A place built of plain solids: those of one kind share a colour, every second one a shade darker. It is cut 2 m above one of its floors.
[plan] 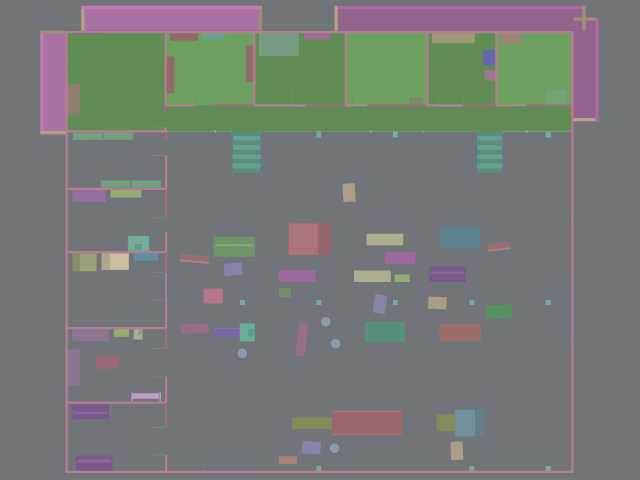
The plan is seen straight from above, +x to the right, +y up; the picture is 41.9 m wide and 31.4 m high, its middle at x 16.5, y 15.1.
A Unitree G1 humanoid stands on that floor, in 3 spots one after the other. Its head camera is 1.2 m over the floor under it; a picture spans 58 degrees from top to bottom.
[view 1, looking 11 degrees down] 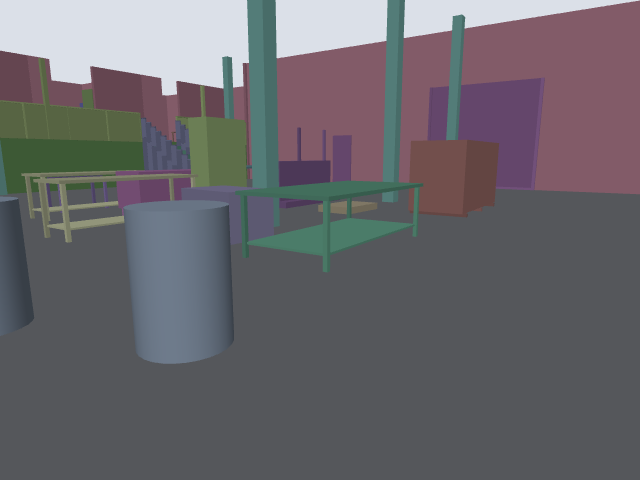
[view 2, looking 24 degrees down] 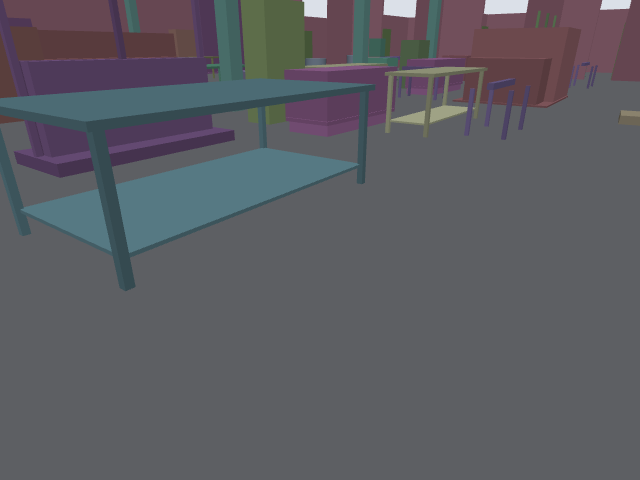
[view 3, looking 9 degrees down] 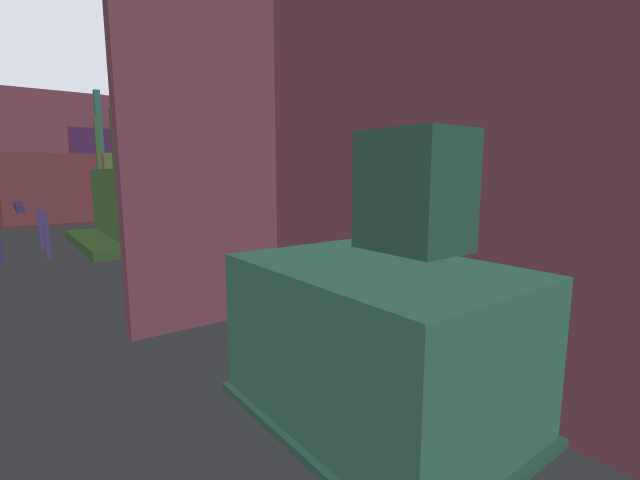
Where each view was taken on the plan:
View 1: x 15.80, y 6.10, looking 34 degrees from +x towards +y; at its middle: assembly_table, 5.30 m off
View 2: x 27.95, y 17.95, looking -144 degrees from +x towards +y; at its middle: ground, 2.95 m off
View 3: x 3.20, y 16.30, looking -37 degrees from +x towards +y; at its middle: wall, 3.23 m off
